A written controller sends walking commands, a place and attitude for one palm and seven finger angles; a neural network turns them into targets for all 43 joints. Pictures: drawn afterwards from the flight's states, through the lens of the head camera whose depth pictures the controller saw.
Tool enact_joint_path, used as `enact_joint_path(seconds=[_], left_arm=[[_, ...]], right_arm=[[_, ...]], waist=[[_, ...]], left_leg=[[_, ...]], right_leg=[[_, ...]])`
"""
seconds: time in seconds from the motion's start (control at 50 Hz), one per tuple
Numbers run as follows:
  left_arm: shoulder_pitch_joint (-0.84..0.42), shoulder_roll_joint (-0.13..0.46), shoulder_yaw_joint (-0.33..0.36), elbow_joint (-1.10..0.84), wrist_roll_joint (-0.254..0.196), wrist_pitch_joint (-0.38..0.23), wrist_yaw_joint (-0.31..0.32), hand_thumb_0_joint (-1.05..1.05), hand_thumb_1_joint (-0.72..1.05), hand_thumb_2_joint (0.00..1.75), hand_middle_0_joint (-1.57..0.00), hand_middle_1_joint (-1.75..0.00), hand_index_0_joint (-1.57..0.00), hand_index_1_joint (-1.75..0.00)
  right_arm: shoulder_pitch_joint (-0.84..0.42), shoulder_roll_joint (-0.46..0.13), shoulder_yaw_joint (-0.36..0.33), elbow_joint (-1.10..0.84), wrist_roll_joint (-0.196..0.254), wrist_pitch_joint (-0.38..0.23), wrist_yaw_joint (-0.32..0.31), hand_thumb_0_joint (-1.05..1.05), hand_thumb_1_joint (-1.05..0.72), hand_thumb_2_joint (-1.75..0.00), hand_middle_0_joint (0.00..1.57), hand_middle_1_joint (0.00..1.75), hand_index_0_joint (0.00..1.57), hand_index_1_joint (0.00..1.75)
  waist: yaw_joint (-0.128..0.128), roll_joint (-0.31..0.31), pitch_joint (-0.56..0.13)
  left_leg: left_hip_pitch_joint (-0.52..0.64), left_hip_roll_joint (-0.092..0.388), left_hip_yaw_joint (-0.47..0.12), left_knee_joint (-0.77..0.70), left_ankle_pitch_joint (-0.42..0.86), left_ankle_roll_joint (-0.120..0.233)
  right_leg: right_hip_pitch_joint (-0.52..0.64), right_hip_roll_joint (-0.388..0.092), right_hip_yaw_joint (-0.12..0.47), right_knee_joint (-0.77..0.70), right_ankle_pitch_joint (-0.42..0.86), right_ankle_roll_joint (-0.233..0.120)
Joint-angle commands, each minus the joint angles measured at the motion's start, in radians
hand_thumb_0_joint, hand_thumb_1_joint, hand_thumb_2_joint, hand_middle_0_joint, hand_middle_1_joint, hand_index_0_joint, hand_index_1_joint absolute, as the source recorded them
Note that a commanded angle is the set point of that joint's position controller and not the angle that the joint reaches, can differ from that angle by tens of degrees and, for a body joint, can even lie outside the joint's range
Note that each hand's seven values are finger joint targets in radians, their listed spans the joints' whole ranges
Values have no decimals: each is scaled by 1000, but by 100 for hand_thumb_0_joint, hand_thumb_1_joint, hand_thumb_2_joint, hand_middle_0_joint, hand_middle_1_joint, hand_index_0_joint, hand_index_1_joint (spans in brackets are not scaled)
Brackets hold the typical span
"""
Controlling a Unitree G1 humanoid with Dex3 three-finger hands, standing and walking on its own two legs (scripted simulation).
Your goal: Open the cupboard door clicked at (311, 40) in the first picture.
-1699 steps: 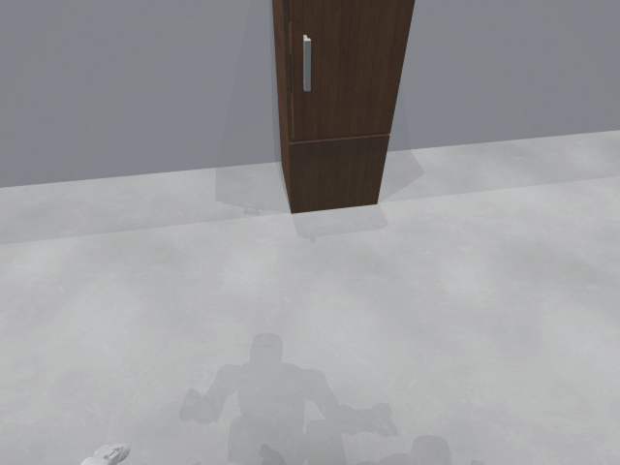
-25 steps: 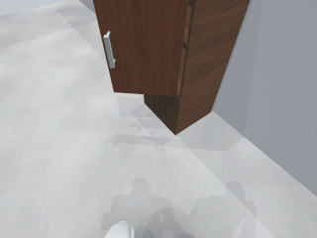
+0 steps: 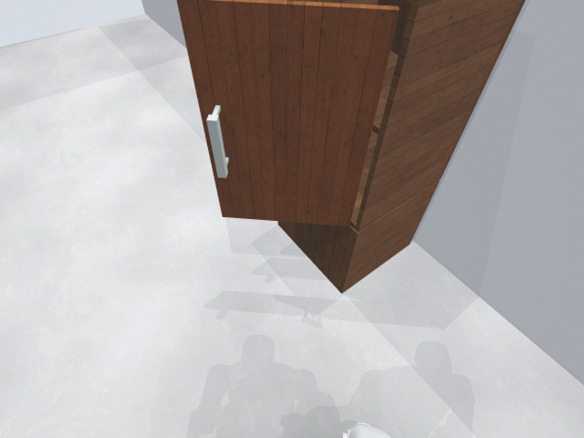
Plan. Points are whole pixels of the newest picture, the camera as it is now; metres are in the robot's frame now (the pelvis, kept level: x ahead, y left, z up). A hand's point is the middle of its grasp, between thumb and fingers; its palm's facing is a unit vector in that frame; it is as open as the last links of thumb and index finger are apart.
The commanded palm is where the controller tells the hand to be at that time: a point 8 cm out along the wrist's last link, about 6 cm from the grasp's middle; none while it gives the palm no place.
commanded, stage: take the last steps up to it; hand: left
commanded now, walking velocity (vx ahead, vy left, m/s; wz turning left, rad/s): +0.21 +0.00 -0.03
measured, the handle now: (220, 142) +0.71 +0.22 -0.05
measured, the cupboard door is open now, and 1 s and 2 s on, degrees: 48 48 48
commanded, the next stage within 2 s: come to a stop and stand still in 0.16 s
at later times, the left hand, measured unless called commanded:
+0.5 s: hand (201, 426) +0.16 +0.16 -0.18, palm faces +0.05 -0.98 -0.20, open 7.3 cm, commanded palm none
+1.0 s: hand out of the picture +0.14 +0.15 -0.17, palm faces +0.01 -0.97 -0.22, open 7.4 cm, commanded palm none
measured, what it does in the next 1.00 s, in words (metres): walks ahead: right foot, then left foot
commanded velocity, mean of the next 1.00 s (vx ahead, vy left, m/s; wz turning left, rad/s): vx -0.04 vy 0.03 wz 0.00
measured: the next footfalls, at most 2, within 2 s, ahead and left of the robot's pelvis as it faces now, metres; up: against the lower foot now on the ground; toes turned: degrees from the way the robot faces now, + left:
right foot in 0.16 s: +0.14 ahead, -0.13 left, +0.00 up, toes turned -7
left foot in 0.52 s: +0.26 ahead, +0.10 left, +0.00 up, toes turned +4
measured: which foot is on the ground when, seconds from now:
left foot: down 0.00-0.16, up 0.18-0.50, down 0.52-0.86, up 0.88-1.00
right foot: up 0.00-0.14, down 0.16-0.54, up 0.56-0.84, down 0.86-1.00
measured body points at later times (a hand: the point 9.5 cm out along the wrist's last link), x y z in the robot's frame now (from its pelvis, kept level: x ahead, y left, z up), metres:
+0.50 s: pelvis +0.15 -0.02 -0.01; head +0.17 -0.01 +0.44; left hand +0.16 +0.21 -0.17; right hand +0.20 -0.26 -0.16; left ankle +0.22 +0.10 -0.73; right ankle +0.10 -0.12 -0.74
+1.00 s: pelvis +0.13 -0.04 +0.00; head +0.14 -0.04 +0.45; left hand +0.14 +0.20 -0.15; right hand +0.16 -0.28 -0.16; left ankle +0.16 +0.09 -0.72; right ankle +0.07 -0.15 -0.74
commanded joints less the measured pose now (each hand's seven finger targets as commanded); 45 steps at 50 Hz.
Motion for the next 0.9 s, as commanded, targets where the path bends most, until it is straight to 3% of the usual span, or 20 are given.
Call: enact_joint_path(seconds=[0.0,0.1,0.12,0.14,0.16,0.2,0.28,0.36,0.44,0.46,0.5,0.52,0.56,0.68,0.76,0.8,0.82,0.84,0.86,0.88], left_arm=[[-30,24,0,-72,-3,-24,-9,0,90,90,-20,-30,-20,-30],[37,71,8,-42,-1,-33,-6,0,90,90,-20,-30,-20,-30],[125,121,21,-15,0,-45,-1,0,90,90,-20,-30,-20,-30],[219,213,39,17,0,-54,8,0,90,90,-20,-30,-20,-30],[267,243,38,25,-12,-51,15,0,90,90,-20,-30,-20,-30],[155,160,24,5,-12,-52,32,0,90,90,-20,-30,-20,-30],[58,97,-8,-8,-15,-65,30,0,90,90,-20,-30,-20,-30],[33,135,2,-14,-13,-42,44,0,90,90,-20,-30,-20,-30],[26,165,14,-14,-14,-7,53,0,90,90,-20,-30,-20,-30],[26,161,13,-16,-16,1,54,0,90,90,-20,-30,-20,-30],[62,94,-4,-38,-21,18,62,0,90,90,-20,-30,-20,-30],[71,76,-9,-50,-24,25,65,0,90,90,-20,-30,-20,-30],[45,87,0,-56,-25,44,60,0,90,90,-20,-30,-20,-30],[62,92,16,-66,-17,60,40,0,90,90,-20,-30,-20,-30],[85,72,5,-77,-12,49,32,0,90,90,-20,-30,-20,-30],[170,77,4,-43,-8,37,30,0,90,90,-20,-30,-20,-30],[192,113,8,-38,-1,32,33,0,90,90,-20,-30,-20,-30],[150,186,15,-52,6,25,36,0,90,90,-20,-30,-20,-30],[53,209,8,-92,1,21,38,0,90,90,-20,-30,-20,-30],[-20,208,2,-111,3,14,36,0,90,90,-20,-30,-20,-30]], right_arm=[[88,-112,-16,-7,0,-10,-3,0,-90,-90,20,30,20,30],[90,-107,-9,20,6,6,-3,0,-90,-90,20,30,20,30],[84,-83,-5,14,13,3,0,0,-90,-90,20,30,20,30],[92,-46,2,-7,20,1,8,0,-90,-90,20,30,20,30],[54,-80,-4,-22,17,9,9,0,-90,-90,20,30,20,30],[12,-67,-13,-13,14,19,6,0,-90,-90,20,30,20,30],[50,4,9,26,21,41,9,0,-90,-90,20,30,20,30],[38,2,11,28,28,66,5,0,-90,-90,20,30,20,30],[19,-60,-13,-3,22,87,-2,0,-90,-90,20,30,20,30],[30,-88,-20,-5,19,84,-3,0,-90,-90,20,30,20,30],[65,-182,-37,-21,16,80,-13,0,-90,-90,20,30,20,30],[82,-208,-42,-21,12,81,-17,0,-90,-90,20,30,20,30],[3,-192,-30,-52,9,79,-33,0,-90,-90,20,30,20,30],[-105,-197,-37,-106,2,86,-35,0,-90,-90,20,30,20,30],[-94,-201,-44,-99,1,86,-22,0,-90,-90,20,30,20,30],[-104,-182,-42,-97,8,90,-14,0,-90,-90,20,30,20,30],[-102,-133,-36,-104,17,100,-7,0,-90,-90,20,30,20,30],[-133,-71,-25,-127,24,107,4,0,-90,-90,20,30,20,30],[-164,-101,-27,-143,16,108,15,0,-90,-90,20,30,20,30],[-144,-99,-30,-134,13,102,24,0,-90,-90,20,30,20,30]], waist=[[-28,110,12],[20,46,-12],[59,-49,-63],[81,-268,-104],[106,-245,-112],[54,-150,-24],[-19,-81,-40],[-13,-98,-70],[-28,-136,-37],[-33,-86,-39],[-37,142,-86],[-49,225,-99],[-38,253,-74],[-19,144,-146],[-22,189,-144],[12,113,-113],[14,-11,-84],[5,-223,-12],[5,-205,54],[-25,-141,50]], left_leg=[[0,291,-203,-194,79,130],[-63,219,-141,1,56,53],[-164,141,-74,159,-8,5],[-374,28,10,373,-224,-51],[-420,29,-46,585,-460,-62],[-445,95,-147,682,-331,-63],[-286,92,-118,511,-172,-103],[-195,35,-78,332,-89,-112],[-93,30,-90,161,67,-100],[-20,68,-112,112,282,-81],[101,309,-340,102,836,67],[48,379,-365,31,874,143],[-56,378,-388,-15,688,181],[-40,337,-352,-37,262,149],[-76,303,-344,-76,16,107],[-182,225,-279,-38,-159,40],[-256,121,-212,49,-277,-23],[-288,25,-130,196,-261,-86],[-244,32,-155,323,-251,-84],[-183,32,-164,392,-229,-75]], right_leg=[[64,7,-11,-203,7,5],[349,57,-37,-464,90,-9],[525,-22,73,-521,139,-37],[701,-240,356,-604,229,-134],[678,-361,467,-684,272,-237],[552,-300,348,-686,353,-225],[430,-183,69,-644,773,-151],[438,-148,35,-566,908,-139],[365,-146,50,-479,713,-104],[314,-120,34,-430,605,-73],[176,32,-42,-277,14,14],[203,80,-18,-91,-352,14],[162,86,73,118,-387,9],[131,92,80,92,-267,19],[260,92,24,-233,-209,6],[421,103,5,-490,-56,-4],[426,17,152,-657,-171,-42],[283,-171,394,-812,-405,-112],[118,-255,448,-885,-478,-166],[54,-234,387,-862,-418,-171]])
